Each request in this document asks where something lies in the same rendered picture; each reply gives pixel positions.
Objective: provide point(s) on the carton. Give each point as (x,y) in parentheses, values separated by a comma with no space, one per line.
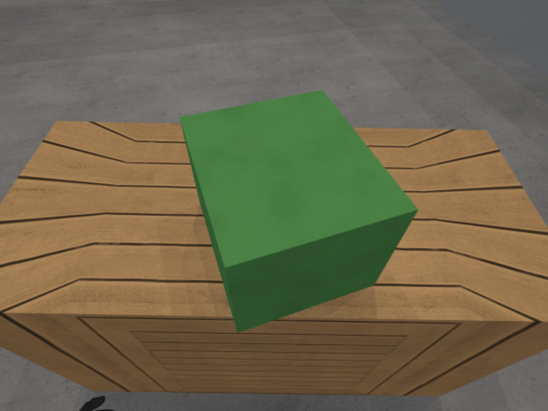
(298,208)

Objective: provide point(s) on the pedestal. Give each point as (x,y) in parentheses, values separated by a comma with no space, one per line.
(108,276)

